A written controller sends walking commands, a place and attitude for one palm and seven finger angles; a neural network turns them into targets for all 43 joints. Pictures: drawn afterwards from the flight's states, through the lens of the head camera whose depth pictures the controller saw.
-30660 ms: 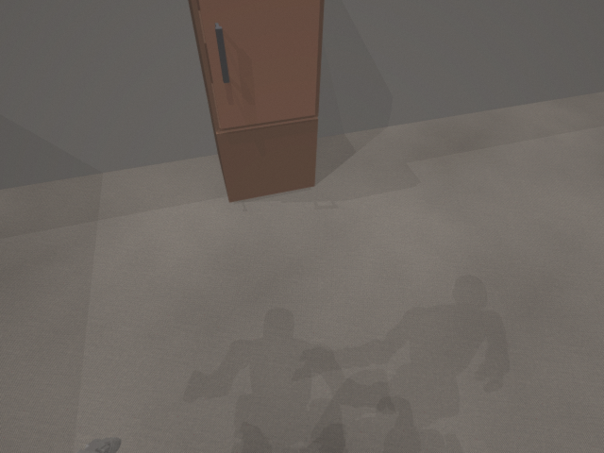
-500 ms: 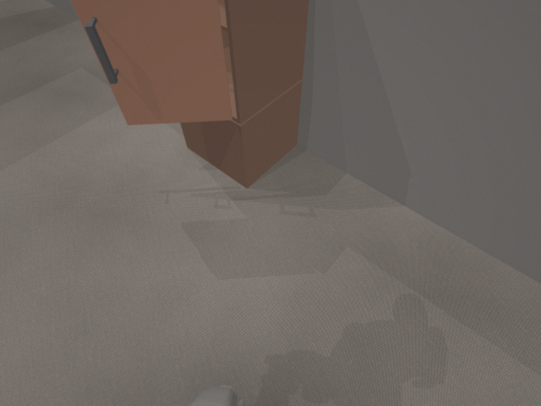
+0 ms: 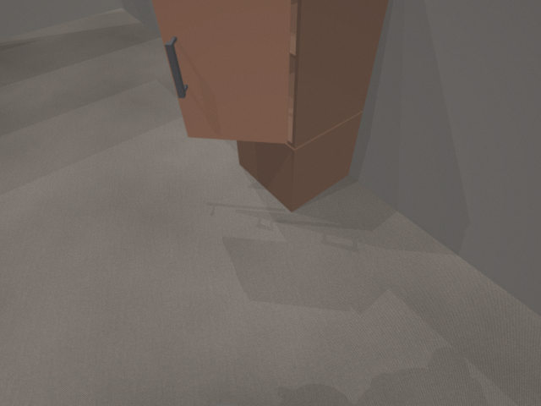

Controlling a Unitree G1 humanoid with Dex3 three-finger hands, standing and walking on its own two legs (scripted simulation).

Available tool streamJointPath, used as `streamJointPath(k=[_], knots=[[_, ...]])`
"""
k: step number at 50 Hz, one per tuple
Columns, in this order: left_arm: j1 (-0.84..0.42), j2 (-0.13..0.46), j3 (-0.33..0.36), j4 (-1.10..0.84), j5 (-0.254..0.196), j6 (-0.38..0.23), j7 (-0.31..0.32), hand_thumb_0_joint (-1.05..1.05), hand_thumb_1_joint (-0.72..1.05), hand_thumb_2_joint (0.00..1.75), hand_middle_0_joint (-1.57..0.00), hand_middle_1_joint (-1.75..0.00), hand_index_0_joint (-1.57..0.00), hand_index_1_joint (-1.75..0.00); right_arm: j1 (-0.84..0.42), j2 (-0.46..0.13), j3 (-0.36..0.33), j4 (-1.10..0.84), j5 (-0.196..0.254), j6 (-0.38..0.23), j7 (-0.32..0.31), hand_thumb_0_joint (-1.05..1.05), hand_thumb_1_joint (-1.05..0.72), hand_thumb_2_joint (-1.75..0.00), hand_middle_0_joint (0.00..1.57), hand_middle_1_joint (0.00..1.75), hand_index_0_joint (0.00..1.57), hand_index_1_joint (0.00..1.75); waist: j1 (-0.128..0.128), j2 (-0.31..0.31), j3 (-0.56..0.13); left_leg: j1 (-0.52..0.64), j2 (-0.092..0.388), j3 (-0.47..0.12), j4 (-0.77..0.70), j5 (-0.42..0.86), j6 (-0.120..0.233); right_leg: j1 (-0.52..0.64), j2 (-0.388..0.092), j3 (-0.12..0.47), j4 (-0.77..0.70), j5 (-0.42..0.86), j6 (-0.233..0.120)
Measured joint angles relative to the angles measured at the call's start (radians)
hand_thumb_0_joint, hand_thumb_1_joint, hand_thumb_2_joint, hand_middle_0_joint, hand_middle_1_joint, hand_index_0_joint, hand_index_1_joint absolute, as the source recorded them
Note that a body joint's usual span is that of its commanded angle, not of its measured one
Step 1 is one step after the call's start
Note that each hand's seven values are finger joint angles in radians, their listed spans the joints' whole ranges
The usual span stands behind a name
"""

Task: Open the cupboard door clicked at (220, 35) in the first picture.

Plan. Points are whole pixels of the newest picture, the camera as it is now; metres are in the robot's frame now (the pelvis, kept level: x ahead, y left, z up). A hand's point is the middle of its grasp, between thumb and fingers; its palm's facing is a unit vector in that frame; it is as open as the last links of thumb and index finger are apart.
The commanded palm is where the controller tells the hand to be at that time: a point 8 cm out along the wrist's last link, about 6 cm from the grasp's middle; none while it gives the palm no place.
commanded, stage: take the last steps up to it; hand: left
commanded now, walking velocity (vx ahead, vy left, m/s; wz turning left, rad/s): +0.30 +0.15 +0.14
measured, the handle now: (178, 68) +1.04 +0.38 -0.04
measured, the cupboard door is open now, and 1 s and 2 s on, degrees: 44 44 44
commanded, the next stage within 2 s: come to a stop and stand still in 1.06 s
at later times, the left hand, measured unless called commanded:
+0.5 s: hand (121, 386) +0.17 +0.28 -0.17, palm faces +0.12 -0.97 -0.21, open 7.4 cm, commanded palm none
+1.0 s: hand (144, 303) +0.31 +0.28 -0.14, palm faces +0.13 -0.97 -0.21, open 7.3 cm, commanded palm none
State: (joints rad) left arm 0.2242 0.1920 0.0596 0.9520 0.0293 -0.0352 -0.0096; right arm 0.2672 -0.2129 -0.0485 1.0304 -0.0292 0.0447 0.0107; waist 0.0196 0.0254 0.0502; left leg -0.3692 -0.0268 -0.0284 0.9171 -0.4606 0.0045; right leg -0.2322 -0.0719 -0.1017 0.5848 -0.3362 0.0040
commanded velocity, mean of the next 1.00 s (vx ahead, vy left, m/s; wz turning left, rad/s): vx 0.28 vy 0.11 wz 0.00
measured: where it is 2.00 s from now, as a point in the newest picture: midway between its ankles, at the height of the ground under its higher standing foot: (246, 343)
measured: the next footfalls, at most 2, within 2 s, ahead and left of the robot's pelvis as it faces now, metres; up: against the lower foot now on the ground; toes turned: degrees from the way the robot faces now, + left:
left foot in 0.30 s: +0.22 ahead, +0.20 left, +0.00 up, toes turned +10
right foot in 0.68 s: +0.33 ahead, +0.00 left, +0.00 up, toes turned -5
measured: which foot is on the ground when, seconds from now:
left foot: up 0.00-0.28, down 0.30-0.68, up 0.70-1.00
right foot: down 0.00-0.30, up 0.32-0.66, down 0.68-1.00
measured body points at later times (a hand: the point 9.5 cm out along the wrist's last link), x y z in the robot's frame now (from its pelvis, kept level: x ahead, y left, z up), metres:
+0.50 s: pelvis +0.16 +0.09 +0.01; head +0.19 +0.10 +0.45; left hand +0.16 +0.34 -0.15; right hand +0.25 -0.14 -0.14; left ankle +0.18 +0.19 -0.73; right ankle +0.16 -0.02 -0.66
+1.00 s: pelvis +0.35 +0.11 +0.02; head +0.38 +0.10 +0.47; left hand +0.30 +0.34 -0.13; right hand +0.41 -0.12 -0.14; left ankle +0.43 +0.27 -0.68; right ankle +0.30 +0.00 -0.73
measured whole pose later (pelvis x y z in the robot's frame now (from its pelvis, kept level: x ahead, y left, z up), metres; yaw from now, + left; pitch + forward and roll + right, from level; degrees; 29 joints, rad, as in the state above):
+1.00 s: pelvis +0.35 +0.11 +0.02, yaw +3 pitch +1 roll +2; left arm 0.36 0.16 0.04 1.10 0.02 -0.08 0.00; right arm 0.21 -0.18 -0.05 1.04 -0.02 0.00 0.03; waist 0.03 -0.01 0.04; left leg -0.52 0.08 0.06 0.76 -0.18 -0.05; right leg -0.06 -0.06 -0.14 0.30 -0.26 -0.01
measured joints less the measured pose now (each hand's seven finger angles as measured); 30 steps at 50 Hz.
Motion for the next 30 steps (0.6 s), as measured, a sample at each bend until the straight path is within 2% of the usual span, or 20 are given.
streamJointPath(k=[2, 5, 9, 12, 14, 15, 16, 18, 19, 21, 23, 25, 30], knots=[[0.036, -0.013, -0.004, 0.015, -0.002, -0.009, 0.008, 0.0, 0.91, 0.9, -0.19, -0.3, -0.2, -0.3, -0.01, -0.012, -0.01, 0.007, -0.004, 0.011, 0.011, 0.01, -0.91, -0.9, 0.2, 0.3, 0.2, 0.3, -0.002, 0.0, -0.008, -0.076, 0.022, 0.019, 0.125, 0.08, -0.016, 0.043, -0.009, -0.009, -0.053, 0.004, 0.009], [0.086, -0.021, -0.007, 0.053, -0.002, -0.015, 0.01, 0.0, 0.91, 0.9, -0.2, -0.3, -0.2, -0.3, -0.03, -0.014, -0.018, -0.006, -0.001, 0.008, 0.023, 0.01, -0.91, -0.9, 0.2, 0.3, 0.2, 0.3, -0.009, -0.025, -0.017, -0.143, 0.063, 0.05, 0.126, 0.179, -0.039, 0.111, -0.031, -0.019, -0.157, 0.034, 0.028], [0.129, -0.027, -0.012, 0.103, 0.001, -0.024, 0.007, 0.0, 0.9, 0.9, -0.2, -0.3, -0.2, -0.3, -0.063, -0.012, -0.019, -0.029, 0.004, -0.007, 0.034, 0.01, -0.91, -0.9, 0.2, 0.3, 0.2, 0.3, 0.004, -0.057, -0.008, -0.154, 0.089, 0.082, -0.064, 0.227, -0.05, 0.179, -0.067, -0.037, -0.236, 0.039, 0.053], [0.154, -0.027, -0.011, 0.13, 0.003, -0.022, 0.007, 0.0, 0.9, 0.9, -0.2, -0.3, -0.21, -0.3, -0.095, -0.012, -0.012, -0.042, 0.006, -0.019, 0.039, 0.01, -0.91, -0.9, 0.2, 0.3, 0.2, 0.3, 0.025, -0.067, 0.008, -0.121, 0.084, 0.105, -0.22, 0.226, -0.039, 0.213, -0.092, -0.053, -0.228, 0.002, 0.085], [0.175, -0.022, -0.006, 0.144, 0.003, -0.015, 0.007, 0.0, 0.9, 0.9, -0.2, -0.3, -0.21, -0.3, -0.114, -0.01, -0.004, -0.055, 0.004, -0.035, 0.038, 0.01, -0.91, -0.9, 0.2, 0.3, 0.2, 0.3, 0.035, -0.074, 0.015, -0.066, 0.069, 0.129, -0.33, 0.234, -0.023, 0.218, -0.114, -0.055, -0.17, -0.051, 0.106], [0.191, -0.025, -0.004, 0.148, 0.001, -0.009, 0.006, 0.0, 0.9, 0.9, -0.2, -0.3, -0.21, -0.3, -0.119, -0.016, 0.001, -0.068, 0.0, -0.05, 0.036, 0.01, -0.91, -0.9, 0.2, 0.3, 0.2, 0.3, 0.037, -0.061, 0.012, -0.034, 0.073, 0.129, -0.376, 0.249, -0.006, 0.193, -0.116, -0.056, -0.09, -0.091, 0.1], [0.193, -0.022, -0.003, 0.154, -0.003, 0.002, 0.004, 0.0, 0.9, 0.9, -0.2, -0.3, -0.21, -0.3, -0.128, -0.014, 0.0, -0.076, -0.004, -0.067, 0.027, 0.01, -0.91, -0.9, 0.2, 0.3, 0.2, 0.3, 0.028, -0.055, 0.015, -0.046, 0.073, 0.126, -0.351, 0.312, 0.009, 0.143, -0.117, -0.039, 0.052, -0.147, 0.08], [0.167, -0.002, -0.001, 0.161, -0.006, 0.028, 0.007, 0.01, 0.9, 0.9, -0.2, -0.3, -0.2, -0.3, -0.139, 0.011, 0.008, -0.082, -0.006, -0.084, 0.008, 0.01, -0.91, -0.9, 0.2, 0.3, 0.2, 0.3, 0.026, -0.076, 0.032, -0.051, 0.062, 0.14, -0.274, 0.259, 0.026, 0.011, -0.094, 0.039, 0.368, -0.204, 0.031], [0.15, 0.005, 0.001, 0.16, -0.007, 0.035, 0.01, 0.01, 0.9, 0.9, -0.2, -0.3, -0.2, -0.3, -0.135, 0.023, 0.013, -0.082, -0.006, -0.087, 0.001, 0.01, -0.91, -0.9, 0.2, 0.3, 0.2, 0.3, 0.028, -0.081, 0.031, -0.037, 0.059, 0.148, -0.273, 0.231, 0.03, -0.056, -0.077, 0.055, 0.489, -0.194, 0.015], [0.109, 0.014, 0.004, 0.148, -0.005, 0.041, 0.008, 0.01, 0.91, 0.9, -0.2, -0.3, -0.2, -0.3, -0.118, 0.044, 0.021, -0.076, -0.006, -0.089, -0.013, 0.01, -0.91, -0.9, 0.2, 0.3, 0.2, 0.3, 0.025, -0.08, 0.026, 0.007, 0.052, 0.158, -0.316, 0.214, 0.031, -0.164, -0.057, 0.048, 0.606, -0.14, -0.002], [0.067, 0.014, 0.006, 0.121, -0.002, 0.037, 0.005, 0.01, 0.91, 0.9, -0.19, -0.3, -0.2, -0.29, -0.092, 0.057, 0.019, -0.063, -0.003, -0.094, -0.026, 0.0, -0.92, -0.9, 0.2, 0.3, 0.2, 0.3, 0.02, -0.072, 0.019, 0.059, 0.04, 0.164, -0.382, 0.232, 0.03, -0.234, -0.048, 0.028, 0.59, -0.092, -0.007], [0.03, 0.007, 0.006, 0.091, -0.002, 0.032, 0.001, 0.01, 0.91, 0.9, -0.19, -0.3, -0.2, -0.29, -0.066, 0.048, 0.011, -0.047, -0.003, -0.096, -0.032, -0.01, -0.94, -0.9, 0.2, 0.3, 0.21, 0.3, 0.013, -0.062, 0.008, 0.109, 0.026, 0.171, -0.445, 0.243, 0.038, -0.27, -0.043, 0.013, 0.498, -0.053, -0.01], [-0.05, -0.012, 0.001, 0.029, 0.0, 0.024, -0.008, 0.01, 0.91, 0.9, -0.19, -0.3, -0.2, -0.29, 0.005, 0.025, 0.01, 0.001, -0.007, -0.082, -0.019, 0.0, -0.94, -0.9, 0.2, 0.3, 0.21, 0.3, -0.006, -0.042, -0.011, 0.213, -0.002, 0.181, -0.526, 0.227, 0.038, -0.25, -0.03, -0.003, 0.222, 0.023, -0.01]])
